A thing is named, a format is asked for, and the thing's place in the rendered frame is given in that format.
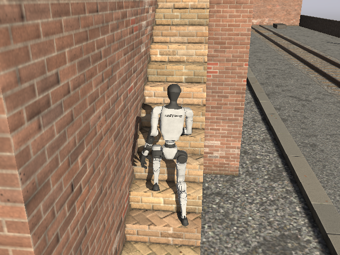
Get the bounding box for stairs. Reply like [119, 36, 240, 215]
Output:
[121, 0, 209, 255]

